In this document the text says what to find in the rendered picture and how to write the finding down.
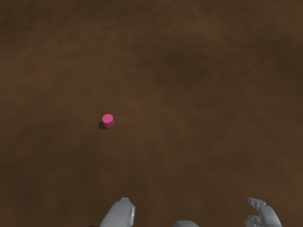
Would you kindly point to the tin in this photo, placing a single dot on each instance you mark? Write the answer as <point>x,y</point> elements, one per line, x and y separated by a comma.
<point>108,120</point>

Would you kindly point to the right robot hand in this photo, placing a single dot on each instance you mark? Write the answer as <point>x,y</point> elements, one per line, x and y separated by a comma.
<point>266,213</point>

